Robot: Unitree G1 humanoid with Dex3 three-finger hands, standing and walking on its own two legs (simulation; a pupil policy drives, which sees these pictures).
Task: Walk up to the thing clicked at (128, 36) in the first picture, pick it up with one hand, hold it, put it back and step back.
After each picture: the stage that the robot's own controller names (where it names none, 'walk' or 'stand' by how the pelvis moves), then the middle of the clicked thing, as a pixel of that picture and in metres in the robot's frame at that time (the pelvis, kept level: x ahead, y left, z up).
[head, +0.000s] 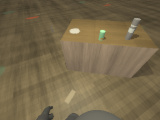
stand; (132, 29) +1.07 -0.44 +0.03
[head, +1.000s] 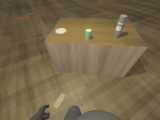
rise first; (119, 27) +1.01 -0.22 +0.06
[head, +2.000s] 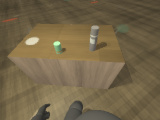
walk; (93, 39) +0.73 +0.08 +0.04
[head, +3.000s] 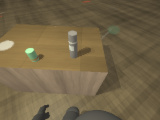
stand; (73, 46) +0.57 +0.21 +0.05
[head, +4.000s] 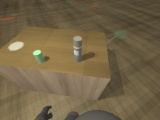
stand; (77, 50) +0.57 +0.16 +0.03
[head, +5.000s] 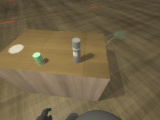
stand; (76, 51) +0.57 +0.17 +0.02
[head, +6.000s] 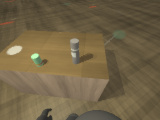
stand; (75, 52) +0.56 +0.18 +0.02
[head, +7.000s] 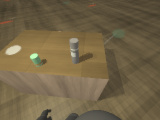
stand; (74, 52) +0.55 +0.19 +0.02
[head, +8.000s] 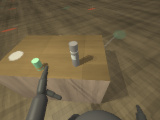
rise first; (74, 55) +0.53 +0.21 +0.03
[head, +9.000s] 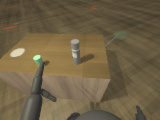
go down; (76, 53) +0.55 +0.21 +0.03
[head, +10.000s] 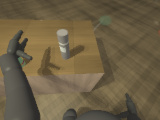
go down; (64, 46) +0.53 +0.20 +0.05
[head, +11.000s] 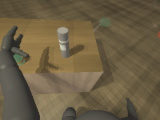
go down; (64, 44) +0.55 +0.20 +0.06
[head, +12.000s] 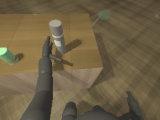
close in; (59, 40) +0.54 +0.22 +0.09
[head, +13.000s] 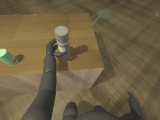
lift; (63, 45) +0.49 +0.18 +0.09
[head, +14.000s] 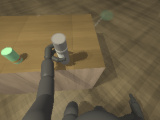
lift; (62, 51) +0.44 +0.19 +0.09
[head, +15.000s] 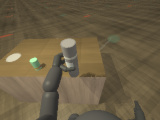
lift; (71, 61) +0.32 +0.14 +0.21
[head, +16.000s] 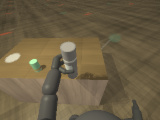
hold; (70, 63) +0.31 +0.15 +0.19
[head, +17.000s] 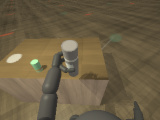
hold; (72, 61) +0.31 +0.14 +0.20
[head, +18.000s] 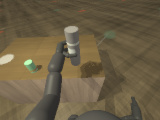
crouch; (74, 48) +0.41 +0.12 +0.21
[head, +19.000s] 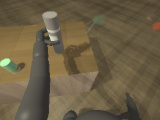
lower; (55, 36) +0.51 +0.20 +0.18
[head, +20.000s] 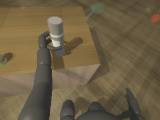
lower; (57, 40) +0.51 +0.18 +0.10
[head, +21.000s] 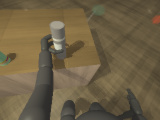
lower; (59, 43) +0.50 +0.18 +0.10
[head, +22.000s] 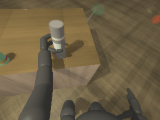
lower; (59, 42) +0.50 +0.18 +0.10
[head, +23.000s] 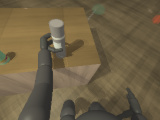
lower; (59, 42) +0.50 +0.18 +0.10
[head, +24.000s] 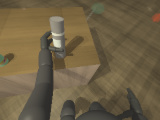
open; (59, 40) +0.52 +0.18 +0.10
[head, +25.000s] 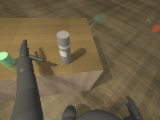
sink last; (65, 50) +0.47 +0.17 +0.08
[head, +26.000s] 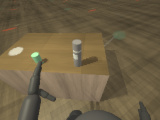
stand; (77, 54) +0.51 +0.17 +0.07
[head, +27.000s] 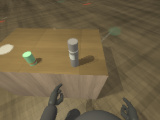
stand; (73, 54) +0.48 +0.18 +0.07
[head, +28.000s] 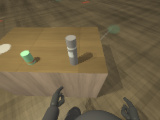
stand; (72, 52) +0.49 +0.18 +0.08
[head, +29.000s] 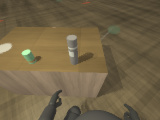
stand; (73, 51) +0.50 +0.18 +0.08
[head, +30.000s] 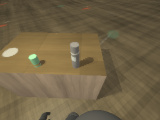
stand; (75, 56) +0.51 +0.17 +0.03
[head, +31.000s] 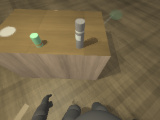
walk; (79, 35) +0.64 +0.14 +0.04
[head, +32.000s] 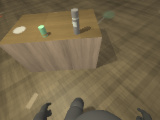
walk; (75, 22) +0.90 +0.24 +0.06
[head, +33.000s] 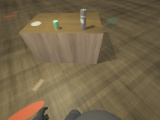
stand; (83, 20) +1.14 +0.21 +0.04
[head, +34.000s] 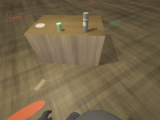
stand; (85, 23) +1.15 +0.18 +0.02
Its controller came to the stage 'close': yes
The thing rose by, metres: 0.19
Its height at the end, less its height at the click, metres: +0.00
